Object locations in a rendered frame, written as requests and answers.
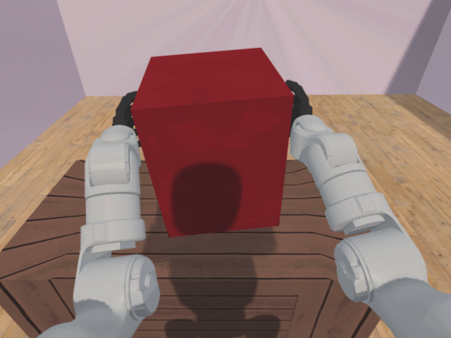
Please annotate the carton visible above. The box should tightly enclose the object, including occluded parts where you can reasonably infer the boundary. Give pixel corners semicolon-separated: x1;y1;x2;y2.
130;48;294;237

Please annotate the left robot upper arm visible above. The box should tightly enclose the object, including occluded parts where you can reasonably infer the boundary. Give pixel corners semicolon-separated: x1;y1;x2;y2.
37;254;160;338

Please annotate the right robot upper arm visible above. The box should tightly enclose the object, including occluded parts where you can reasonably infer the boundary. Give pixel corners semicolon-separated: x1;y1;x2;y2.
334;227;451;338

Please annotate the robot right forearm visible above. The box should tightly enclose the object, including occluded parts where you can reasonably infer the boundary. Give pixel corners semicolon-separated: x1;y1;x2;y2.
290;115;428;281

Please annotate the robot left forearm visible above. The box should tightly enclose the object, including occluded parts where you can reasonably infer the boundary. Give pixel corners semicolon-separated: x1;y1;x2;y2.
73;125;146;314

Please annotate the robot right hand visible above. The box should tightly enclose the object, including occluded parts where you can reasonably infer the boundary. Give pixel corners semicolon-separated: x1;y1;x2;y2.
285;80;312;137

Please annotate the pedestal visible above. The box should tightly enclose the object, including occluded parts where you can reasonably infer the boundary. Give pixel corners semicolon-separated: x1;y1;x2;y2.
0;160;381;338

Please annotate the robot left hand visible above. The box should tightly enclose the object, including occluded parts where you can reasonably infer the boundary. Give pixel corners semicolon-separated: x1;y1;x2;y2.
112;91;141;147

